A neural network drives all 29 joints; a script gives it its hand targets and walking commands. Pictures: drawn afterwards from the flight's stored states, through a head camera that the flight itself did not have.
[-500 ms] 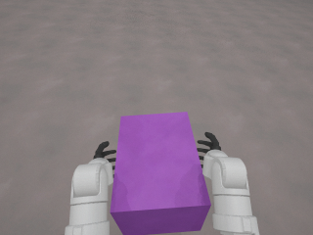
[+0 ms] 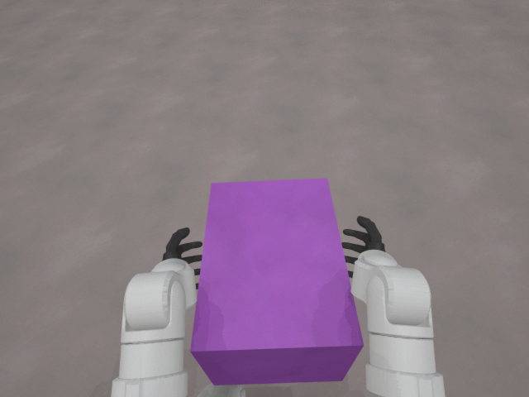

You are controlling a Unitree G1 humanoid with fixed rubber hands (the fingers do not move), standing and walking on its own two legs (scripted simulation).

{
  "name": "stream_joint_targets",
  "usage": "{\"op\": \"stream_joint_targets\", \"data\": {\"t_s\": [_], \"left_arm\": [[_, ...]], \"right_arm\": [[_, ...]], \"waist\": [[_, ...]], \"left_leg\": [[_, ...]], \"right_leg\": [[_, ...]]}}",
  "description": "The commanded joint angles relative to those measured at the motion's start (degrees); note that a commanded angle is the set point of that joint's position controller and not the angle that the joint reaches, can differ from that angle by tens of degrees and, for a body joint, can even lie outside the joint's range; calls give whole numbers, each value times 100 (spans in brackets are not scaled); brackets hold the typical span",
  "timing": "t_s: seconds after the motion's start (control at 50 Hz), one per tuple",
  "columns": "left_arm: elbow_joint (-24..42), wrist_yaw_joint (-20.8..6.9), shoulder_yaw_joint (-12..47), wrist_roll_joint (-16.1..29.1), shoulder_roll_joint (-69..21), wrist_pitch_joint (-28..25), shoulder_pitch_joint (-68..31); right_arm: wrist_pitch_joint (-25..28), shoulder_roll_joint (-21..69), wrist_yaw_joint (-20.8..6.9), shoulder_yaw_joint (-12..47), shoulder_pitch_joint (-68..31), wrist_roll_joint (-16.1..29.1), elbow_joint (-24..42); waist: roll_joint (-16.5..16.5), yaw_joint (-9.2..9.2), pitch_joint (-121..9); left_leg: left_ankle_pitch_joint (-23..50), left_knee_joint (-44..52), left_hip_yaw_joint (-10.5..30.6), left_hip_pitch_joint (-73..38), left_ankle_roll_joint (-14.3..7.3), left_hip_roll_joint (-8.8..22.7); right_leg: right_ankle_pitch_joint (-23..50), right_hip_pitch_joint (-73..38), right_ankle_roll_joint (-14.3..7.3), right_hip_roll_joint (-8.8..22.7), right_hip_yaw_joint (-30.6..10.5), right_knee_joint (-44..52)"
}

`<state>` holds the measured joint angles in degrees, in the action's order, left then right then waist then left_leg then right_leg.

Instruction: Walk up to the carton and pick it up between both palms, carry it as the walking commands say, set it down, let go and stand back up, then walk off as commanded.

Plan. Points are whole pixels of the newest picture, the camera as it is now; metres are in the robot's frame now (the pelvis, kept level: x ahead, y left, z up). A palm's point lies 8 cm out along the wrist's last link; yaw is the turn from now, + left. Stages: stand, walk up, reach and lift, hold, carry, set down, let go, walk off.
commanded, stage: carry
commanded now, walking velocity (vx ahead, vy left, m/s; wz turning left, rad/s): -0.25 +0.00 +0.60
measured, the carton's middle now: (273, 276) +0.32 -0.01 -0.02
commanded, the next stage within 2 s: none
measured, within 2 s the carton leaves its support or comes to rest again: neither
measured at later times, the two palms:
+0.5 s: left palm out of the picture +0.03 +0.29 +0.04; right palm (230, 380) +0.15 +0.04 +0.07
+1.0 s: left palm out of the picture -0.18 +0.24 +0.09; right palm out of the picture -0.03 +0.00 +0.08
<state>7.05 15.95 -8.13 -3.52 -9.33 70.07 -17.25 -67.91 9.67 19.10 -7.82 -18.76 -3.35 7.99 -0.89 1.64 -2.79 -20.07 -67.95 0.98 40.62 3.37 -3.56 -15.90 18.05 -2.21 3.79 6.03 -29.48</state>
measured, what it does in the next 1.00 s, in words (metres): walks backwards, turning left: left foot, then right foot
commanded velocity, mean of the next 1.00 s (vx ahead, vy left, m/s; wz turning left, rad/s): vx -0.25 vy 0.00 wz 0.60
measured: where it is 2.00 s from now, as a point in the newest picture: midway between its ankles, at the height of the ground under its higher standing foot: outside the picture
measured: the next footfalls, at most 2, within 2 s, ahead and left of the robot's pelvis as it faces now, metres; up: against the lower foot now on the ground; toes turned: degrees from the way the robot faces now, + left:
left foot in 0.28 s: -0.11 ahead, +0.16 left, +0.00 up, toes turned +18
right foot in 0.76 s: -0.26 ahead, -0.09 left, +0.00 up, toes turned +21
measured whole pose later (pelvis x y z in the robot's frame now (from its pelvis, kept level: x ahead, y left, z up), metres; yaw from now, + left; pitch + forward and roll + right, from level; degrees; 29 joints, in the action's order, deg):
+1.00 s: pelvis -0.36 -0.03 +0.00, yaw +34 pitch +4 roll +5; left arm 6.9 14.8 -10.5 -4.2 -10.1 68.6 -19.8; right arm -67.3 10.4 19.4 -8.5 -20.9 -4.3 8.8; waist -0.8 1.6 -3.9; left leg -20.1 -66.9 1.2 34.9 4.9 -0.1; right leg -14.9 20.2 -1.4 8.7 10.0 -31.5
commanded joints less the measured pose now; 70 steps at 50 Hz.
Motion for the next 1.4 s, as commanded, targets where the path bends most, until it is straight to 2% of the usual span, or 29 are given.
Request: {"op": "stream_joint_targets", "data": {"t_s": [0.0,0.06,0.2,0.24,0.26,0.28,0.3,0.34,0.38,0.42,0.58,0.64,0.7,0.72,0.74,0.76,0.78,0.82,0.84,0.9,1.0,1.06,1.1,1.14,1.16,1.2,1.26,1.3,1.38], "left_arm": [[667,-2517,3313,2131,-5723,-199,-3051],[-35,-2548,3027,1822,-5628,-112,-2379],[132,-2577,3392,1853,-5766,-207,-2969],[166,-2551,3627,1956,-5864,-218,-3039],[272,-2565,3735,2036,-5900,-229,-3323],[325,-2552,3897,2198,-6005,-261,-3409],[629,-2524,4019,2352,-6131,-280,-3522],[866,-2504,4241,2499,-6224,-322,-3881],[1171,-2491,4346,2667,-6285,-357,-4073],[1232,-2460,4162,2647,-6032,-352,-3768],[338,-2490,3915,2361,-5895,-53,-2786],[216,-2479,3843,2299,-6032,-97,-2911],[323,-2463,3735,2275,-5997,-204,-2854],[318,-2445,3703,2244,-5994,-225,-2800],[380,-2430,3678,2255,-6015,-267,-2798],[383,-2428,3675,2236,-6088,-287,-2705],[262,-2462,3623,2107,-5938,-324,-2644],[562,-2585,3733,2350,-6116,-271,-3271],[748,-2634,3699,2411,-6098,-289,-3482],[799,-2593,3490,2415,-5798,-267,-3499],[-351,-2603,3074,1874,-5569,-78,-2505],[-236,-2644,3178,1857,-5653,-146,-2805],[-106,-2595,3256,1828,-5661,-186,-2902],[-24,-2583,3459,1898,-5797,-220,-3091],[17,-2581,3598,2034,-5914,-228,-3233],[743,-2526,3971,2346,-6144,-306,-3636],[1240,-2469,4242,2636,-6297,-390,-4065],[1410,-2456,4158,2673,-6038,-393,-4029],[1028,-2476,3996,2586,-5910,-229,-3313]], "right_arm": [[-150,6076,-2784,3702,-2573,2293,-280],[-267,5954,-2728,3759,-2375,2206,-477],[-224,6134,-2848,3693,-2505,2184,-756],[-172,6081,-2929,3492,-2218,2093,-958],[-113,6059,-2970,3416,-2353,2120,-935],[-63,6002,-2950,3358,-2452,2131,-744],[-59,6086,-2946,3381,-2252,2096,-720],[41,5961,-2924,3225,-2405,1953,-419],[111,5877,-2887,3106,-2441,1957,-61],[131,5782,-2826,3026,-2107,1867,7],[-41,5624,-2798,3299,-1803,1731,-133],[-81,5728,-2908,3403,-2171,1864,-158],[-70,5811,-2949,3477,-2411,1986,-29],[-81,5769,-2970,3445,-2362,2002,-47],[-78,5770,-2973,3485,-2520,2097,90],[-111,5744,-2974,3545,-2436,2160,86],[-136,5849,-2986,3748,-3009,2197,315],[-78,6024,-2946,3712,-2934,2135,-35],[-32,6116,-2921,3778,-2951,2224,66],[-96,5981,-2759,3679,-2816,2260,7],[-281,5790,-2690,3641,-2326,2042,-647],[-254,5993,-2763,3691,-2636,2120,-719],[-232,6102,-2821,3667,-2576,2142,-803],[-156,6077,-2902,3541,-2547,2123,-779],[-112,6015,-2912,3451,-2633,2179,-719],[-17,5936,-2941,3379,-2256,2072,-502],[105,5969,-2880,3184,-2450,2041,-3],[136,5856,-2814,3098,-2300,1969,151],[106,5607,-2707,3082,-1738,1710,120]], "waist": [[960,-156,-1864],[1549,-244,-1951],[1645,-214,-1850],[229,-94,-1687],[-1435,-105,-1539],[-1777,-188,-1488],[-1283,-69,-1639],[-832,-129,-1763],[-1012,-155,-2161],[-794,-151,-2256],[-962,-119,-2242],[-1149,-179,-2247],[-1375,-246,-2174],[-1290,-306,-2234],[-262,-314,-2166],[1663,-266,-2194],[2188,-357,-1392],[302,-201,-1110],[146,-142,-1041],[873,-148,-1512],[1718,-290,-1816],[2061,-311,-1825],[1708,-231,-1690],[175,-91,-1683],[-1604,-139,-1518],[-1318,-60,-1646],[-1030,-157,-2002],[-1023,-135,-2232],[-790,-103,-2403]], "left_leg": [[-4,-483,-254,-27,192,112],[-481,552,-385,-128,240,184],[-108,3314,-848,-1771,-193,190],[1144,4878,50,-2986,-368,874],[3000,4915,1802,-3746,-783,2194],[4636,4432,2538,-3666,-1166,2903],[5268,4166,1742,-3486,-1323,2566],[5298,3948,968,-3577,-981,1793],[4767,3900,462,-3686,-828,1506],[3594,4097,499,-3612,-773,1425],[2518,4744,2049,-3531,-926,1663],[1749,5300,1993,-3069,-605,1389],[451,6132,1466,-2317,186,849],[198,6007,1033,-1983,551,522],[81,5146,553,-1441,718,197],[-606,2455,169,-1429,305,-76],[-1089,673,-221,-580,332,186],[-198,-705,339,-749,133,322],[191,-802,330,-626,95,279],[280,-636,-143,-109,146,165],[-676,1392,-582,-547,93,178],[-579,2518,-841,-1089,-70,128],[457,4090,-816,-1756,-174,202],[2105,4816,367,-3545,-373,1140],[4571,4545,2258,-4145,-848,2631],[5587,4096,1523,-3544,-1157,2346],[4878,3842,355,-3654,-822,1498],[3436,4112,392,-3573,-767,1463],[3519,4204,1189,-3900,-941,1658]], "right_leg": [[4124,-1351,-318,1249,-98,60],[4776,-1856,-411,1395,-293,-214],[2702,-951,-293,1937,-259,-188],[1322,436,350,1557,285,-1067],[-1224,2092,789,879,510,-1932],[-2208,2633,988,510,154,-2909],[-1878,2304,899,417,-303,-3611],[-1178,2355,880,326,-385,-4196],[-814,2184,882,299,-389,-4398],[-620,2004,853,138,-352,-4170],[-1100,1397,661,-330,-482,-2460],[-1293,551,499,-674,-244,-1613],[-1339,-1062,289,-1043,388,378],[-1125,-1786,187,-878,409,1180],[-1395,-2198,16,-67,-342,1646],[-1178,-1273,-510,1833,-2134,1527],[555,-63,-1276,3056,-2241,1502],[528,731,-762,2139,-865,1455],[963,543,-371,1695,-264,1155],[3077,-866,-278,1220,42,346],[4848,-1707,-469,1592,-119,-396],[3580,-1523,-403,1958,-122,-318],[3047,-1100,-69,1874,163,-540],[870,992,567,1461,456,-1380],[-2079,2504,947,754,588,-2430],[-2012,2225,876,494,-291,-3656],[-969,2017,843,369,-365,-4343],[-711,1773,801,227,-341,-4082],[-832,1608,722,-60,-440,-3158]]}}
